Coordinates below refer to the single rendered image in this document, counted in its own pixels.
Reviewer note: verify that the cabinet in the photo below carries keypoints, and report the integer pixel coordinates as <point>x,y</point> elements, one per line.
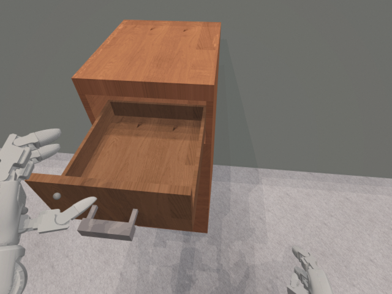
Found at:
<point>174,62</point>

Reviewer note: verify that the handle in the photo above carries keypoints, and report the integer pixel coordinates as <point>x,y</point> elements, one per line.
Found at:
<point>107,228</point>

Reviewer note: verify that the right robot hand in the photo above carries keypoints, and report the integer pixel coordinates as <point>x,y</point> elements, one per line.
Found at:
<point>314,279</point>

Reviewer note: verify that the left robot hand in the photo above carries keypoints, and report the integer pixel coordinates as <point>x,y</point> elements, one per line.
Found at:
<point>17,159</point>

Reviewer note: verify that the drawer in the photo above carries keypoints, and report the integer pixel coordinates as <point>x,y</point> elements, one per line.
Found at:
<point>136,155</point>

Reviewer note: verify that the robot left forearm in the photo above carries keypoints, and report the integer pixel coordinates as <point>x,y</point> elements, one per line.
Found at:
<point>13,274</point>

